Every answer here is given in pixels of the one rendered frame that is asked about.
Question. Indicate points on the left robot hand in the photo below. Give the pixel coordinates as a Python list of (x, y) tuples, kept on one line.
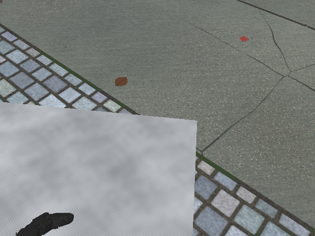
[(46, 222)]

